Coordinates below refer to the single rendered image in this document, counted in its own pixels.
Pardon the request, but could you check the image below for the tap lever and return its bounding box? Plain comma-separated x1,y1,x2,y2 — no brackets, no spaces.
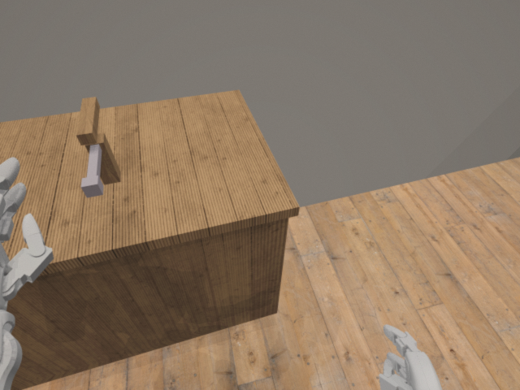
81,144,104,198

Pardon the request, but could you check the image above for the right robot hand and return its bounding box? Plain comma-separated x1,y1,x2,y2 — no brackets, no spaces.
379,324,442,390

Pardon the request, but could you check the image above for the counter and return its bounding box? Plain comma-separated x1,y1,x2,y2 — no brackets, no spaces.
0,90,300,390

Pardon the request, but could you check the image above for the left robot hand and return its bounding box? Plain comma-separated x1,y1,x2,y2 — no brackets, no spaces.
0,157,54,311

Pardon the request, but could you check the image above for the left robot forearm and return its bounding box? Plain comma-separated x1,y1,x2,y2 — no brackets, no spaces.
0,310,22,390

